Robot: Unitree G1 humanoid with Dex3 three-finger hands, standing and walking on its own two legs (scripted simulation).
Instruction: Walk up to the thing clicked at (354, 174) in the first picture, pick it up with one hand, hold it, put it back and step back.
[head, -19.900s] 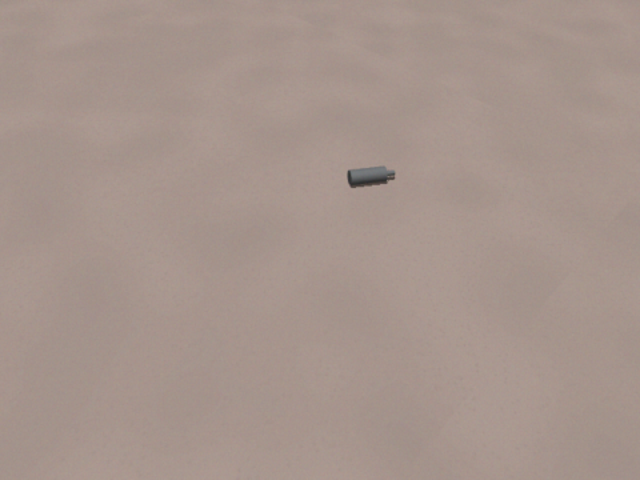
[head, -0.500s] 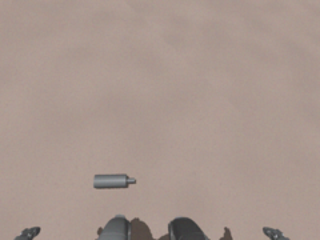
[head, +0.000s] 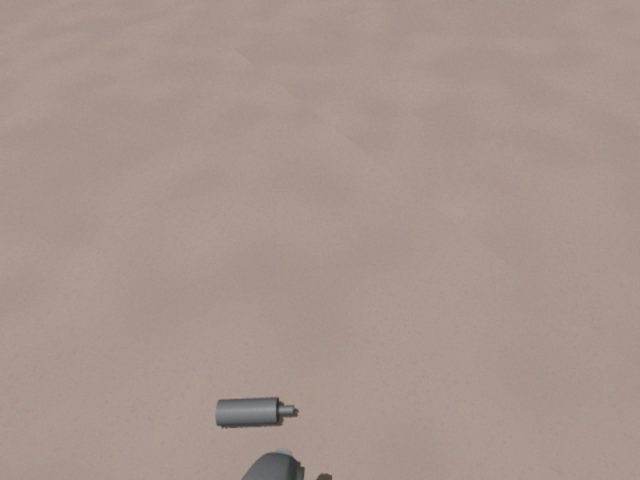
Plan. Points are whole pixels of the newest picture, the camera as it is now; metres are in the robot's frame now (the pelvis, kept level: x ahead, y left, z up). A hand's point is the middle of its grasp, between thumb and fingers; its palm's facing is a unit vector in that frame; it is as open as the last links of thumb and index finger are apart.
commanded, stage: walk up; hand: left
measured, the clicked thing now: (256, 411) +0.46 +0.25 -0.73
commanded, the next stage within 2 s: none
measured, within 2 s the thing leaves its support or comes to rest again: neither
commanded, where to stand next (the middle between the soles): +0.07 +0.03 m, yaw +1 degrees
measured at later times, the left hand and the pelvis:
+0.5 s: hand out of the picture +0.13 +0.28 -0.17, palm faces +0.05 -0.93 -0.36, open 7.4 cm; pelvis +0.05 +0.02 -0.02, yaw +3 degrees
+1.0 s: hand out of the picture +0.05 +0.32 -0.15, palm faces +0.03 -0.92 -0.39, open 7.4 cm; pelvis +0.00 +0.03 +0.00, yaw +5 degrees
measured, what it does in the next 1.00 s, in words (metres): steps on the spot: left foot, then right foot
